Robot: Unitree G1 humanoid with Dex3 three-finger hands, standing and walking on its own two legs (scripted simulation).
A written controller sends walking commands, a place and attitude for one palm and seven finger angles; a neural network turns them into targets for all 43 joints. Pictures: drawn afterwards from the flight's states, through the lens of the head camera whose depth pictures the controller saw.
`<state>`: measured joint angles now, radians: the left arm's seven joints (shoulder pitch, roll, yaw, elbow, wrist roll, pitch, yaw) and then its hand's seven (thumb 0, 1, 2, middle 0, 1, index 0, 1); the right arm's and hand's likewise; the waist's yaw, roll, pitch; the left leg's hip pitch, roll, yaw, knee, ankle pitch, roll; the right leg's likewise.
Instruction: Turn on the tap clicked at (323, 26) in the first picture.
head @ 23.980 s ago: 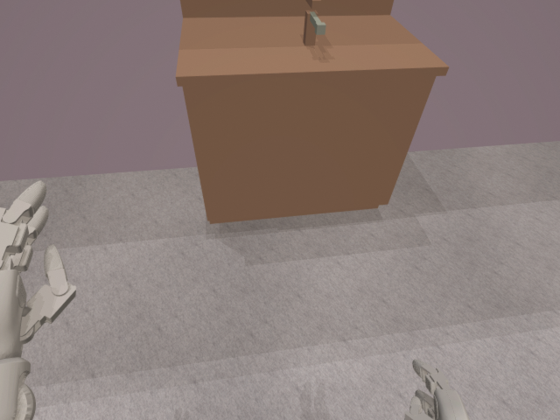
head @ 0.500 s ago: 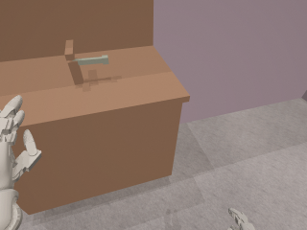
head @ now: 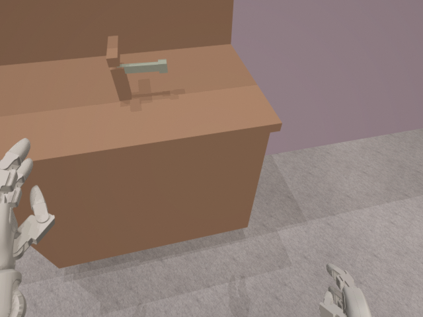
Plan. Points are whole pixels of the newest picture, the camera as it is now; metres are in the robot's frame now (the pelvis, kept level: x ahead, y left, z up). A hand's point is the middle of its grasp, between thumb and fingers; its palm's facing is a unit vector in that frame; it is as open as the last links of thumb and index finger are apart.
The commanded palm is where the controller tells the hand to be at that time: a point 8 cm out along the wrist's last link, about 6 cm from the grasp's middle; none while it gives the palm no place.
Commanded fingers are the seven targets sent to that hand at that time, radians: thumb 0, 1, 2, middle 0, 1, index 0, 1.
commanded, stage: stop stepping back and stand still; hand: left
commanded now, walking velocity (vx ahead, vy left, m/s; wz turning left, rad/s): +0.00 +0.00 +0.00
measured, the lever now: (162, 66) +0.73 +0.20 +0.11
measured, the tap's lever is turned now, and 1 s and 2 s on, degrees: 86 86 86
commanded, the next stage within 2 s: stand and check the lever's angle in 0.58 s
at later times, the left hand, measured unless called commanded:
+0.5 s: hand (44, 196) +0.25 +0.27 +0.16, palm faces +0.40 -0.85 -0.35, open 7.4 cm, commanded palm +0.19 +0.31 +0.18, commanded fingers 0.00 0.90 0.90 -0.20 -0.30 -0.20 -0.30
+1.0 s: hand (45, 200) +0.24 +0.27 +0.16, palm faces +0.40 -0.84 -0.36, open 7.4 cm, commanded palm +0.19 +0.30 +0.18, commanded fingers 0.00 0.90 0.90 -0.20 -0.30 -0.20 -0.30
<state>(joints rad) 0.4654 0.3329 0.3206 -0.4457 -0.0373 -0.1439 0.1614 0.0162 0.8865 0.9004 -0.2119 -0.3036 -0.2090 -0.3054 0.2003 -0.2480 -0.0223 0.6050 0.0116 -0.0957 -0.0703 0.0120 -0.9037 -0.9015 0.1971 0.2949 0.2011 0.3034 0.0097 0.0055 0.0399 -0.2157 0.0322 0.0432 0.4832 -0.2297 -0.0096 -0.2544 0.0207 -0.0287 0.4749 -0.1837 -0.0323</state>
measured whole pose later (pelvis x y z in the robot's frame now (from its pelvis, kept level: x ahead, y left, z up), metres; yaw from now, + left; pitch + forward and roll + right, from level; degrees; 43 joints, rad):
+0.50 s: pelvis +0.03 +0.03 +0.00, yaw -1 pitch -1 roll -1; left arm 0.47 0.34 0.32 -0.47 -0.05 -0.13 0.16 0.02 0.89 0.90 -0.21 -0.30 -0.21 -0.31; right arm 0.18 -0.19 0.02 0.61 0.00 -0.07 -0.06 0.01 -0.90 -0.90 0.20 0.30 0.21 0.30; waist 0.01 -0.01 0.03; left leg -0.18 0.01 0.07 0.46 -0.26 0.02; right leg -0.21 0.00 0.00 0.42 -0.19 0.01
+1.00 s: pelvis +0.02 +0.02 +0.01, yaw -1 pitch -1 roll -1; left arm 0.47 0.33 0.31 -0.45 -0.05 -0.12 0.16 0.02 0.89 0.90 -0.21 -0.30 -0.21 -0.31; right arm 0.18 -0.21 0.01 0.62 0.00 -0.06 -0.07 0.01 -0.90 -0.90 0.20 0.30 0.20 0.30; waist 0.01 0.02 0.01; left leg -0.19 0.02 0.06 0.45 -0.25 0.02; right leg -0.21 0.01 -0.01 0.40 -0.17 0.00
